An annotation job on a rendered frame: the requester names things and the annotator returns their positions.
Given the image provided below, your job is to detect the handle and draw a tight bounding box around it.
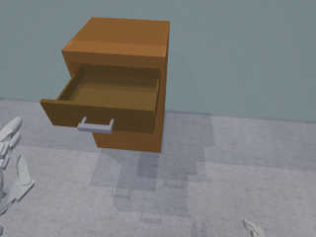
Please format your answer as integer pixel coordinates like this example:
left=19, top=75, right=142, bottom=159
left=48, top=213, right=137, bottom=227
left=77, top=117, right=115, bottom=134

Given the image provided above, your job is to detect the drawer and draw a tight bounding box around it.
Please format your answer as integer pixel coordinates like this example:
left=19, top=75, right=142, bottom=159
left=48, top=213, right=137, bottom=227
left=39, top=63, right=161, bottom=134

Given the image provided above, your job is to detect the robot left hand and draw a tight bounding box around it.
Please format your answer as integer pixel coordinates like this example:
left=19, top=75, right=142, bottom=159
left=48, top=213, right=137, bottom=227
left=0, top=117, right=36, bottom=216

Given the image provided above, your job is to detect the robot right hand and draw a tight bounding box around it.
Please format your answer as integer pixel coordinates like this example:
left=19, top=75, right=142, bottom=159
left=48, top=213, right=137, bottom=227
left=243, top=219, right=266, bottom=237

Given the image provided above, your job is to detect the cabinet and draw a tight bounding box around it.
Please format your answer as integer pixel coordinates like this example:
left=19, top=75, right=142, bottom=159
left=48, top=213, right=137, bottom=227
left=61, top=17, right=170, bottom=153

